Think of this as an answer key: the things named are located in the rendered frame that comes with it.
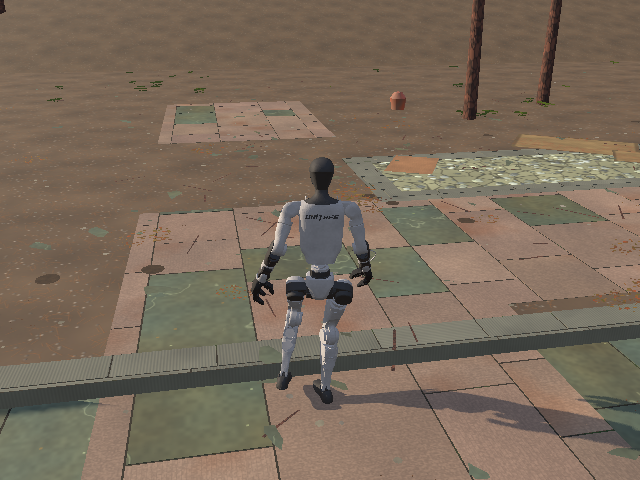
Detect robot right hand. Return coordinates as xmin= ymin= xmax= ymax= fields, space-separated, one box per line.
xmin=349 ymin=267 xmax=373 ymax=287

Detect left robot upper arm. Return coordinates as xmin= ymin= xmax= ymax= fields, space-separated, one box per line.
xmin=271 ymin=201 xmax=301 ymax=257

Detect right robot upper arm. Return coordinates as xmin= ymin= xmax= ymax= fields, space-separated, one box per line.
xmin=342 ymin=201 xmax=368 ymax=255

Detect robot left forearm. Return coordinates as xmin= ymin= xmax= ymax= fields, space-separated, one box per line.
xmin=256 ymin=240 xmax=280 ymax=283

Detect robot left hand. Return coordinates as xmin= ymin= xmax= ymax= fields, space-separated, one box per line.
xmin=251 ymin=277 xmax=274 ymax=305

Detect humanoid robot torso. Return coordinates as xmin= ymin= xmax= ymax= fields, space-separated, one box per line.
xmin=298 ymin=196 xmax=345 ymax=300

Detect robot right foot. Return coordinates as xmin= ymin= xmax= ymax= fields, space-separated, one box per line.
xmin=313 ymin=379 xmax=333 ymax=404

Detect robot right forearm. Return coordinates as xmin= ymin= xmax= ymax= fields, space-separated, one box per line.
xmin=356 ymin=240 xmax=371 ymax=272

